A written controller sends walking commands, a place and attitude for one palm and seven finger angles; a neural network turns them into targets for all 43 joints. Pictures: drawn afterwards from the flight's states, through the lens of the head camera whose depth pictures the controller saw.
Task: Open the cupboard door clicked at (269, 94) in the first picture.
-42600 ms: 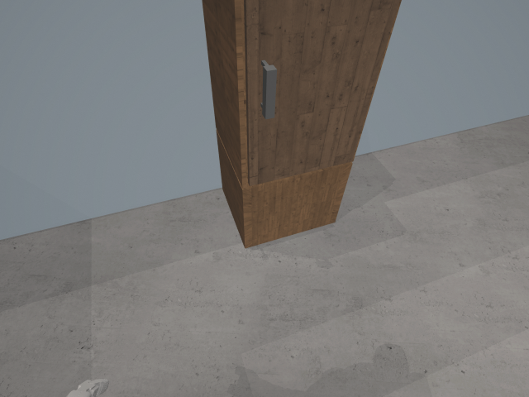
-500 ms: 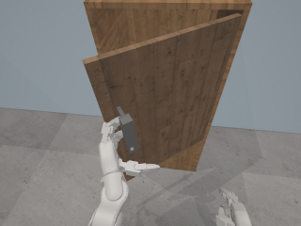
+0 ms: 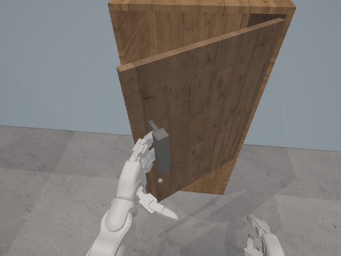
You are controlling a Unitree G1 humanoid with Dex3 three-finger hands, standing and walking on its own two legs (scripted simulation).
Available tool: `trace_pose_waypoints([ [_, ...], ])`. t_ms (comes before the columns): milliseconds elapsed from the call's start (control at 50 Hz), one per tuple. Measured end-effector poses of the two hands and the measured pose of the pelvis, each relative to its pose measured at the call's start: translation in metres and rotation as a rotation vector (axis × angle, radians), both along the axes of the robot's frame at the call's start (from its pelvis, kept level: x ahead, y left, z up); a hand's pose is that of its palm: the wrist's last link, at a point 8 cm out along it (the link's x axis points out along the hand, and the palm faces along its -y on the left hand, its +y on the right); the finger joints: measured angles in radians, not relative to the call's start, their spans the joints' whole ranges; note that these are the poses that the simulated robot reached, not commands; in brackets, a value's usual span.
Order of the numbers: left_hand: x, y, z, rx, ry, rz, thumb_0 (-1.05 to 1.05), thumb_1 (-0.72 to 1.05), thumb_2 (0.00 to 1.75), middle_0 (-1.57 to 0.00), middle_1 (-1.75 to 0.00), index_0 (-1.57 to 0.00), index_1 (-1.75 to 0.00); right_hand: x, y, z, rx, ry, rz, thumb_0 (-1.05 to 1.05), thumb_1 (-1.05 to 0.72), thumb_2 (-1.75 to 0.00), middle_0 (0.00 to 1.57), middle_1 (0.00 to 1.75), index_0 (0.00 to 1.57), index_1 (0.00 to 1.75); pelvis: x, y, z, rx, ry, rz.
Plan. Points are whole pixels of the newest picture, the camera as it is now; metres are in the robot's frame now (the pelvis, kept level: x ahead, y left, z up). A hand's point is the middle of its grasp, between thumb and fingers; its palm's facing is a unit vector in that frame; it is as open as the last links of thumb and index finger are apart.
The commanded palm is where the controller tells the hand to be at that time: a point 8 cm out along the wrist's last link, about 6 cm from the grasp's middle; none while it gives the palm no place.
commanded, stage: slide the hand sideways off the handle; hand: left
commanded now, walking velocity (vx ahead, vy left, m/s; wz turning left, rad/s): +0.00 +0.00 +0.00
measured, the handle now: (157, 146) +0.36 +0.05 +0.07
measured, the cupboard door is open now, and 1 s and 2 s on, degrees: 37 37 37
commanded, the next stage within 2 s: draw the hand back to the body in 0.88 s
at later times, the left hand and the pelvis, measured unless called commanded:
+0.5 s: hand (145, 188) +0.25 +0.07 +0.07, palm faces -0.10 -1.00 +0.00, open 16.2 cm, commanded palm +0.22 +0.13 +0.07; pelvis +0.03 -0.01 -0.01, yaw +0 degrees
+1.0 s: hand (119, 210) +0.20 +0.12 +0.06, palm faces -0.08 -1.00 -0.04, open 16.3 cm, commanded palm +0.19 +0.18 +0.08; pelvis +0.02 -0.02 -0.02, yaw +1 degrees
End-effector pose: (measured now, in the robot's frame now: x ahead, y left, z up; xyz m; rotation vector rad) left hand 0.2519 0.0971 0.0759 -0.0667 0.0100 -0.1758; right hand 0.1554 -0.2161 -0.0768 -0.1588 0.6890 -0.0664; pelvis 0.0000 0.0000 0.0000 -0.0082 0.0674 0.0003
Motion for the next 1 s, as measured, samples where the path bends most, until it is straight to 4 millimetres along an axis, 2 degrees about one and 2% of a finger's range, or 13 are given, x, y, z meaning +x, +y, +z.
trace_pose_waypoints([
  [160,-0.007,-0.001,-0.004,0.066,-0.033,0.035,-0.01,-0.50,0.30,-0.12,-0.29,-0.13,-0.30,0.014,0.005,0.003,-0.007,-0.014,0.032,0.01,-0.90,-0.89,0.20,0.29,0.20,0.30,0.006,0.004,-0.006,-0.002,0.028,-0.003],
  [280,-0.006,0.013,-0.010,0.086,0.023,0.036,-0.01,-0.50,0.30,-0.13,-0.29,-0.14,-0.30,0.026,0.010,0.001,0.007,-0.007,0.027,0.01,-0.90,-0.89,0.20,0.29,0.20,0.30,0.015,0.003,-0.006,-0.005,0.039,-0.007],
  [360,-0.009,0.021,-0.008,0.076,0.035,0.048,-0.01,-0.50,0.30,-0.14,-0.30,-0.17,-0.31,0.034,0.011,0.002,0.014,-0.019,0.029,0.01,-0.90,-0.89,0.20,0.29,0.20,0.30,0.022,0.001,-0.005,-0.007,0.045,-0.004],
  [580,-0.029,0.041,-0.007,0.095,0.047,0.094,-0.01,-0.50,0.30,-0.15,-0.30,-0.16,-0.31,0.050,-0.005,0.004,-0.003,-0.041,0.041,0.01,-0.90,-0.89,0.21,0.30,0.20,0.30,0.034,-0.011,-0.008,-0.004,0.069,0.000],
  [800,-0.052,0.062,-0.005,0.110,0.024,0.097,-0.01,-0.50,0.30,-0.15,-0.30,-0.15,-0.30,0.050,-0.026,0.001,-0.037,-0.076,0.029,0.01,-0.90,-0.89,0.20,0.29,0.20,0.30,0.029,-0.020,-0.014,-0.007,0.082,0.014],
  [1000,-0.064,0.076,-0.008,0.106,0.026,0.096,-0.01,-0.50,0.30,-0.15,-0.30,-0.15,-0.30,0.037,-0.031,0.000,-0.047,-0.099,0.009,0.01,-0.90,-0.89,0.20,0.29,0.20,0.30,0.017,-0.021,-0.018,-0.015,0.074,0.017],
])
